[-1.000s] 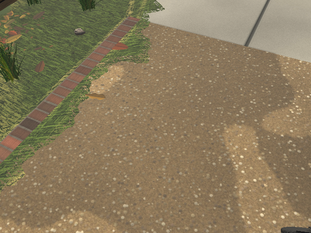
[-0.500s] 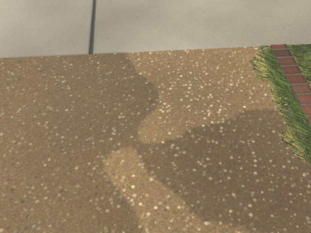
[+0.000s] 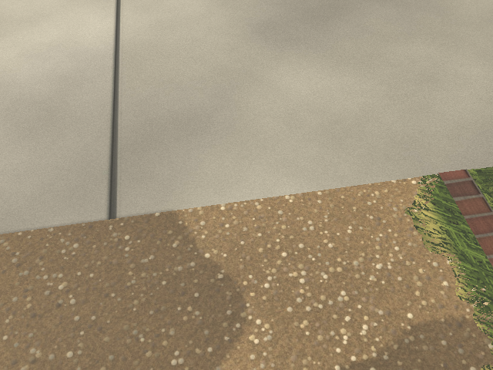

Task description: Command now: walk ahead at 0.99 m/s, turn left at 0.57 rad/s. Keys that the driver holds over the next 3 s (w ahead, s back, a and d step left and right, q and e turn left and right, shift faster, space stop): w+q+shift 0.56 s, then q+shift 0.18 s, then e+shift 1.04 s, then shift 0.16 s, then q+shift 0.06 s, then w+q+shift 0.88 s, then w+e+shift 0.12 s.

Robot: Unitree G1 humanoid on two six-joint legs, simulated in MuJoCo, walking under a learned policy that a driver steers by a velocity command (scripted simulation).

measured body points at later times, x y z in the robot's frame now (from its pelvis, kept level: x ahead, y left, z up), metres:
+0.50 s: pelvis +0.48 -0.01 +0.01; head +0.50 +0.00 +0.46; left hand +0.39 +0.29 -0.10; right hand +0.75 -0.21 -0.08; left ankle +0.44 +0.08 -0.63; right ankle +0.47 -0.15 -0.73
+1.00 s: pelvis +0.81 +0.15 +0.01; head +0.84 +0.18 +0.46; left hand +0.74 +0.45 -0.09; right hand +1.08 +0.06 -0.10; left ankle +0.78 +0.19 -0.73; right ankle +1.03 +0.10 -0.66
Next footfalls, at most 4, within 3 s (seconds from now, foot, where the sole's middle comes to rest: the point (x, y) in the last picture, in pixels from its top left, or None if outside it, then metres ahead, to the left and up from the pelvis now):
0.30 right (306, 359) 0.51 -0.13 -0.76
0.70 left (179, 264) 0.81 0.22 -0.76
1.18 right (200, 197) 1.07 0.16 -0.76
1.68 left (140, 207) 1.04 0.36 -0.76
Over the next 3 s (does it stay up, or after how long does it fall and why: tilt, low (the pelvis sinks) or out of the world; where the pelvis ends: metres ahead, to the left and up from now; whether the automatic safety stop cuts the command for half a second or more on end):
stays up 1.56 0.45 -0.02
